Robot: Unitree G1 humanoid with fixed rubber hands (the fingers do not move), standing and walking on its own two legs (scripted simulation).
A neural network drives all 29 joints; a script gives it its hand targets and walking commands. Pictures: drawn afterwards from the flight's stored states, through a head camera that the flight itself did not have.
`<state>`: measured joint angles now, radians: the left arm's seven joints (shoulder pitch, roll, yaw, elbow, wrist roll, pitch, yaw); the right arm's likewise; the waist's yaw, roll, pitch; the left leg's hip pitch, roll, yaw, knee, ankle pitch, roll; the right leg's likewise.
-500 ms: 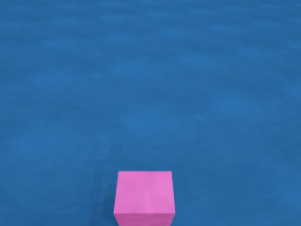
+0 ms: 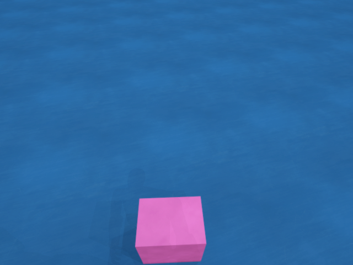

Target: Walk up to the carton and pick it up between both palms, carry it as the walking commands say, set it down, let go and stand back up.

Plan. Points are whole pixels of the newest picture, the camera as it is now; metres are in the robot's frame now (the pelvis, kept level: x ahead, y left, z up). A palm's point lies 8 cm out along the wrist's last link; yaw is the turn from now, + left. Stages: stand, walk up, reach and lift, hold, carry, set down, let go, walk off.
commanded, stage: stand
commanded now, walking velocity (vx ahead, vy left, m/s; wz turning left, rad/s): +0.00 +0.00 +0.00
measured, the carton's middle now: (171, 231) +0.43 +0.05 -0.63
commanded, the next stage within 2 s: reach and lift in 0.28 s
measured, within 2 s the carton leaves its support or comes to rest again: neither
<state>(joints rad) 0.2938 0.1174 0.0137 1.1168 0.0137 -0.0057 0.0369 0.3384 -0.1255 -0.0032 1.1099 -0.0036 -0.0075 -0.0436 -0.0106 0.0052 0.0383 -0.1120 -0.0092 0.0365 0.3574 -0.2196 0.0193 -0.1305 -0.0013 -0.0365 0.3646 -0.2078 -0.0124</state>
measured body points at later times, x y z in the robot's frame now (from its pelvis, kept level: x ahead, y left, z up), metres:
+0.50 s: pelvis +0.00 +0.01 -0.03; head +0.05 +0.01 +0.41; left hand +0.17 +0.26 -0.15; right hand +0.19 -0.23 -0.15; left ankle -0.02 +0.11 -0.75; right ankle -0.01 -0.11 -0.75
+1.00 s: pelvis -0.02 -0.01 -0.06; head +0.12 +0.00 +0.37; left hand +0.19 +0.24 -0.18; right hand +0.23 -0.21 -0.18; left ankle -0.01 +0.11 -0.75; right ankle +0.00 -0.12 -0.75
